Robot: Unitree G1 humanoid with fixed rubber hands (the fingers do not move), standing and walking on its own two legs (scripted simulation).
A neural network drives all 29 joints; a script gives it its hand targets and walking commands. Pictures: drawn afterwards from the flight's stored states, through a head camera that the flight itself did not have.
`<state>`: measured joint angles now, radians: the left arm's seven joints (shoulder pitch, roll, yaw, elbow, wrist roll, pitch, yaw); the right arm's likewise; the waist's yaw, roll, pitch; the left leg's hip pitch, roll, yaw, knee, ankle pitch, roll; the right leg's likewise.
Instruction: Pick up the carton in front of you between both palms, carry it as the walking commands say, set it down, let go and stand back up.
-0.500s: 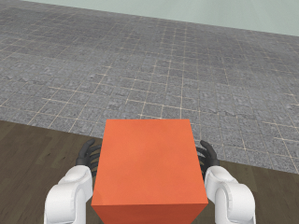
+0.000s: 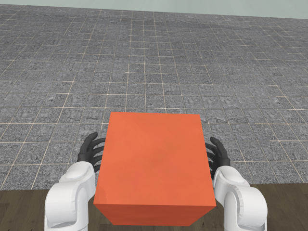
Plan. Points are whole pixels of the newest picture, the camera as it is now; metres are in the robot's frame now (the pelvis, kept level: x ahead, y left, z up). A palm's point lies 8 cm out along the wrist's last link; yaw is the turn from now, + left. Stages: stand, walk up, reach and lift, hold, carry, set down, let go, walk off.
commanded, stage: carry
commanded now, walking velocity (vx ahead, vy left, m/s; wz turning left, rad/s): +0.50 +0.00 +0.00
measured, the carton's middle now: (153, 173) +0.27 -0.01 +0.02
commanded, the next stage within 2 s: none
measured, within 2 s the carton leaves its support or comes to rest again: neither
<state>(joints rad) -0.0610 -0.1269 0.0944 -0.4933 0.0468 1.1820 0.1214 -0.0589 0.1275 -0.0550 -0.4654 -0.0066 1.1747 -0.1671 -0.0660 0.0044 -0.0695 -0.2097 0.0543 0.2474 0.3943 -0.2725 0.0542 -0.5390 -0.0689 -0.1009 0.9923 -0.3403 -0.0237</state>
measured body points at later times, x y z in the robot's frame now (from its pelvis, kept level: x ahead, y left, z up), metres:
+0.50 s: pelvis +0.31 -0.01 -0.02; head +0.39 -0.01 +0.43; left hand +0.67 +0.18 +0.06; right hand +0.70 -0.12 +0.05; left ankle +0.40 +0.11 -0.71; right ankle +0.28 -0.11 -0.75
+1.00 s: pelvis +0.66 +0.00 -0.07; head +0.65 -0.01 +0.38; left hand +1.01 +0.17 +0.08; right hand +1.01 -0.14 +0.06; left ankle +0.47 +0.10 -0.73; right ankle +0.79 -0.04 -0.80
